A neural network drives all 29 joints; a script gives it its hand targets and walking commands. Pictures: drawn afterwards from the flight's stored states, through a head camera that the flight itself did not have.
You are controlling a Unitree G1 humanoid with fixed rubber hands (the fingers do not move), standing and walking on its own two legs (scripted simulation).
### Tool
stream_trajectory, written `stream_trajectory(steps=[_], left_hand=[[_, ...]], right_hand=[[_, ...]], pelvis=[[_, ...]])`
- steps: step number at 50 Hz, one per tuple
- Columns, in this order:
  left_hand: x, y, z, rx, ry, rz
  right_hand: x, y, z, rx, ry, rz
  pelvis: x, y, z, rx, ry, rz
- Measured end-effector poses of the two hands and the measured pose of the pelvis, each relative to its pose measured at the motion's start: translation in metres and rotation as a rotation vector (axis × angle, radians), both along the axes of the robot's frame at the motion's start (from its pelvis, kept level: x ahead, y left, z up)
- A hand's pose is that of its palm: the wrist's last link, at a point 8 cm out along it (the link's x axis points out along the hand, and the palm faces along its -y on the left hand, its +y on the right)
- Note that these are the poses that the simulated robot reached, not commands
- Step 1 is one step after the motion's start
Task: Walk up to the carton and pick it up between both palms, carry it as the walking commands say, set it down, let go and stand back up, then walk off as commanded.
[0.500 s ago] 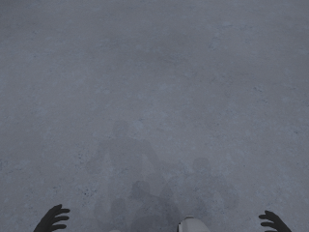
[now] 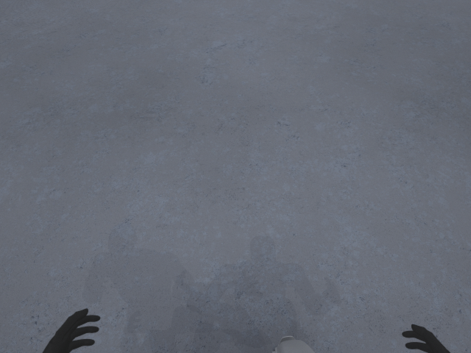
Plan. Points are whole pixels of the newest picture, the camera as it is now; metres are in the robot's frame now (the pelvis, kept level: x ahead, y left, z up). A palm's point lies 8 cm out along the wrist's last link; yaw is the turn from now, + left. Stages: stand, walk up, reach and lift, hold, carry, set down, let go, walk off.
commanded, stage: walk up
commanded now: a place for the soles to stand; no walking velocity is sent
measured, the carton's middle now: out of the picture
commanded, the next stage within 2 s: none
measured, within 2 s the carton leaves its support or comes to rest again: neither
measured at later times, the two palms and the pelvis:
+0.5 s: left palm (169, 259) +0.29 +0.15 -0.07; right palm out of the picture +0.04 -0.43 -0.07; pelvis +0.06 -0.09 +0.00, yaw -21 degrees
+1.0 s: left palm (273, 193) +0.44 -0.07 -0.07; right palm out of the picture +0.02 -0.54 -0.06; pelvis +0.14 -0.22 +0.00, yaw -42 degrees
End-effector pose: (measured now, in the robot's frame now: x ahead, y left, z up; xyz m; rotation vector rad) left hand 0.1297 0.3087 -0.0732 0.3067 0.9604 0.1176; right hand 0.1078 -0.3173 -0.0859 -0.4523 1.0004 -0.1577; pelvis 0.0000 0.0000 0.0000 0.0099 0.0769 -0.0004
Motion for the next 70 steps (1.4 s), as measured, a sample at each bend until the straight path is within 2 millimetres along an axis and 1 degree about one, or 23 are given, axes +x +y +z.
stream_trajectory(steps=[3,6,8,12,16,21,23,26,29,31,34,36,43,45,49,52,54,57,59,61,65,67,70], left_hand=[[0.013,-0.009,-0.001,-0.006,-0.012,-0.014],[0.028,-0.018,-0.009,-0.028,-0.009,-0.043],[0.04,-0.029,-0.012,-0.045,-0.001,-0.068],[0.07,-0.056,-0.011,-0.069,-0.013,-0.151],[0.102,-0.089,-0.009,-0.061,-0.019,-0.234],[0.142,-0.14,-0.007,-0.027,-0.037,-0.339],[0.153,-0.153,-0.002,-0.02,-0.047,-0.355],[0.168,-0.164,0.002,-0.015,-0.056,-0.366],[0.182,-0.175,-0.006,-0.026,-0.043,-0.388],[0.195,-0.191,-0.009,-0.034,-0.03,-0.412],[0.218,-0.22,-0.007,-0.044,-0.033,-0.478],[0.232,-0.242,-0.006,-0.047,-0.034,-0.52],[0.279,-0.335,-0.007,-0.022,-0.058,-0.67],[0.289,-0.351,-0.002,-0.009,-0.067,-0.679],[0.308,-0.369,0.003,0.0,-0.086,-0.668],[0.324,-0.385,-0.006,-0.012,-0.082,-0.685],[0.332,-0.403,-0.011,-0.014,-0.058,-0.708],[0.348,-0.443,-0.009,-0.029,-0.05,-0.776],[0.358,-0.472,-0.005,-0.038,-0.053,-0.826],[0.367,-0.501,-0.003,-0.035,-0.06,-0.873],[0.38,-0.559,-0.006,-0.013,-0.077,-0.947],[0.386,-0.58,-0.003,-0.005,-0.09,-0.959],[0.397,-0.6,0.004,0.01,-0.107,-0.95]], right_hand=[[0.001,-0.009,0.007,-0.01,-0.033,-0.019],[-0.005,-0.017,0.014,-0.032,-0.061,-0.048],[-0.013,-0.026,0.021,-0.048,-0.064,-0.08],[-0.027,-0.045,0.03,-0.064,-0.071,-0.143],[-0.041,-0.067,0.023,-0.054,-0.074,-0.215],[-0.065,-0.101,0.004,-0.028,-0.042,-0.324],[-0.068,-0.11,0.006,-0.026,-0.037,-0.349],[-0.062,-0.118,0.013,-0.035,-0.066,-0.358],[-0.061,-0.123,0.017,-0.054,-0.093,-0.375],[-0.068,-0.13,0.022,-0.067,-0.094,-0.41],[-0.079,-0.143,0.027,-0.078,-0.086,-0.465],[-0.084,-0.154,0.026,-0.078,-0.083,-0.499],[-0.111,-0.194,0.002,-0.033,-0.035,-0.641],[-0.11,-0.203,0.006,-0.03,-0.03,-0.659],[-0.094,-0.223,0.02,-0.053,-0.065,-0.651],[-0.086,-0.232,0.022,-0.08,-0.094,-0.659],[-0.092,-0.238,0.026,-0.092,-0.102,-0.7],[-0.104,-0.25,0.032,-0.102,-0.101,-0.763],[-0.11,-0.259,0.032,-0.1,-0.101,-0.801],[-0.117,-0.269,0.027,-0.092,-0.097,-0.837],[-0.132,-0.292,0.006,-0.056,-0.064,-0.913],[-0.134,-0.304,0.006,-0.048,-0.05,-0.935],[-0.126,-0.322,0.014,-0.051,-0.056,-0.937]], pelvis=[[0.005,-0.006,0.001,-0.014,-0.02,-0.039],[0.009,-0.009,-0.002,-0.034,-0.024,-0.074],[0.013,-0.013,0.0,-0.033,-0.03,-0.104],[0.022,-0.026,0.003,-0.021,-0.033,-0.165],[0.033,-0.045,0.0,0.002,-0.033,-0.228],[0.045,-0.08,-0.008,0.004,-0.027,-0.326],[0.051,-0.089,-0.004,0.002,-0.032,-0.351],[0.059,-0.097,-0.001,-0.008,-0.039,-0.381],[0.068,-0.102,-0.004,-0.024,-0.04,-0.411],[0.075,-0.108,-0.003,-0.015,-0.047,-0.443],[0.085,-0.122,0.0,-0.003,-0.046,-0.484],[0.091,-0.134,0.0,0.005,-0.046,-0.513],[0.111,-0.191,-0.01,0.004,-0.028,-0.652],[0.117,-0.203,-0.006,0.0,-0.027,-0.682],[0.132,-0.221,0.0,-0.024,-0.036,-0.723],[0.144,-0.23,-0.005,-0.04,-0.039,-0.745],[0.151,-0.24,-0.005,-0.025,-0.058,-0.782],[0.16,-0.259,-0.001,-0.015,-0.069,-0.813],[0.166,-0.275,0.0,-0.008,-0.072,-0.842],[0.17,-0.291,-0.001,-0.002,-0.068,-0.869],[0.174,-0.331,-0.011,0.0,-0.05,-0.936],[0.177,-0.347,-0.009,-0.006,-0.047,-0.961],[0.186,-0.366,-0.003,-0.024,-0.038,-0.986]])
